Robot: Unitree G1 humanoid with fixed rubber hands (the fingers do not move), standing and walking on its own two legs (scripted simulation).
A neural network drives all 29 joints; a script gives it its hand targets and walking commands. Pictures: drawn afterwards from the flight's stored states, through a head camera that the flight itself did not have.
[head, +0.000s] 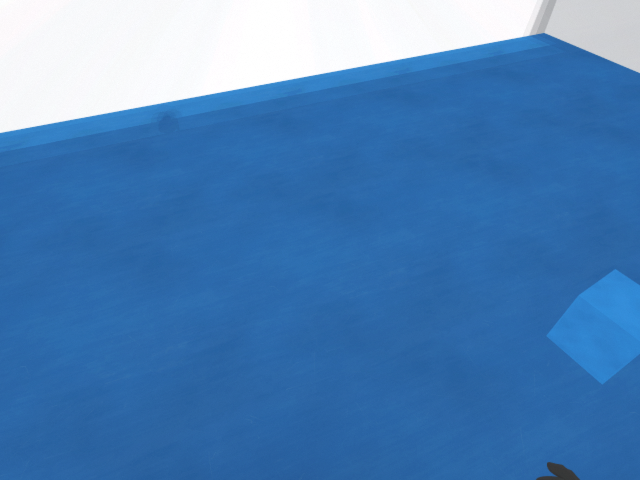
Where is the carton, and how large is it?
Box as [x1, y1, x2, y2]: [546, 269, 639, 384]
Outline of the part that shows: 615,269 578,295 546,335 602,384 639,353 639,285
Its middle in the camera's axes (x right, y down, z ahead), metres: +0.96 +0.30 +1.27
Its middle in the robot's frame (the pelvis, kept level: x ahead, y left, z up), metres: +0.72 -0.93 -0.66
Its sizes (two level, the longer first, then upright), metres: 0.210 0.200 0.250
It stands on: the floor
